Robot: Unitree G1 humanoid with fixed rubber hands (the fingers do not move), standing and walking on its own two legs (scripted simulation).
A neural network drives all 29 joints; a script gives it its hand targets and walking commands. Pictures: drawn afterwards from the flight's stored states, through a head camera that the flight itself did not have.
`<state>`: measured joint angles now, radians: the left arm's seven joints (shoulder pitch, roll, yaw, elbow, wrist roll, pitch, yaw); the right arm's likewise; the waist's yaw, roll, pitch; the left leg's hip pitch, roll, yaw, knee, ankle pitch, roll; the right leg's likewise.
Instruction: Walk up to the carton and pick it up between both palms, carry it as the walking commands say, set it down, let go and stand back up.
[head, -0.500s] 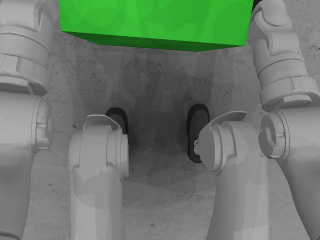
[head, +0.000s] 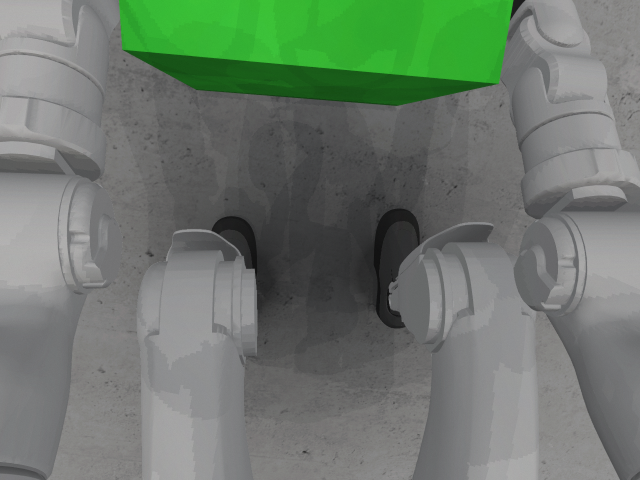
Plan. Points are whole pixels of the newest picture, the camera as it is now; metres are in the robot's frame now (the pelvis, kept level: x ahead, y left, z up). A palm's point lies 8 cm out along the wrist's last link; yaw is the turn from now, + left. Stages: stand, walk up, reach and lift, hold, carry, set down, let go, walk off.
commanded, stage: reach and lift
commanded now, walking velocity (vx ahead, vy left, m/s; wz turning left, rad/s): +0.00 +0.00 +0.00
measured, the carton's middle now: (312, 1) +0.54 +0.03 -0.25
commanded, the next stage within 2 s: none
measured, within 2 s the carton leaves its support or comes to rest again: leaves its support in 0.18 s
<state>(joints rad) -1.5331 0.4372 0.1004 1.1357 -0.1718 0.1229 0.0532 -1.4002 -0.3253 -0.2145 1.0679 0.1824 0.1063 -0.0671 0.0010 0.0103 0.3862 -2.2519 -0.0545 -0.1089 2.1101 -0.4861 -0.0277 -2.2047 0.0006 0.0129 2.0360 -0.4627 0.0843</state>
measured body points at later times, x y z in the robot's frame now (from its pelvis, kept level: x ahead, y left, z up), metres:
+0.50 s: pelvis -0.01 +0.00 +0.00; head +0.36 +0.03 +0.24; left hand +0.57 +0.22 -0.15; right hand +0.56 -0.17 -0.16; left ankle +0.13 +0.13 -0.36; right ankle +0.15 -0.14 -0.36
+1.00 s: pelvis -0.02 -0.01 +0.01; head +0.34 +0.02 +0.27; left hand +0.57 +0.22 -0.10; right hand +0.57 -0.17 -0.11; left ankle +0.13 +0.13 -0.36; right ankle +0.15 -0.14 -0.36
